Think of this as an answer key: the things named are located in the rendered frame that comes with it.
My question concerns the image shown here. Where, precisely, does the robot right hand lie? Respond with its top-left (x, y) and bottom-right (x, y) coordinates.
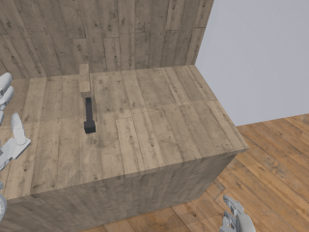
top-left (219, 194), bottom-right (256, 232)

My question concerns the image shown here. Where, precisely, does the tap lever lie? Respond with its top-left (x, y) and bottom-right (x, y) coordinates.
top-left (84, 97), bottom-right (96, 134)

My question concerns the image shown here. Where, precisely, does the counter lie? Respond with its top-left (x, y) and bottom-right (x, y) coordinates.
top-left (0, 0), bottom-right (249, 232)

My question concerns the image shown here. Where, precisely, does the robot left hand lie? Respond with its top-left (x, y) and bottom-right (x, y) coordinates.
top-left (0, 72), bottom-right (31, 171)

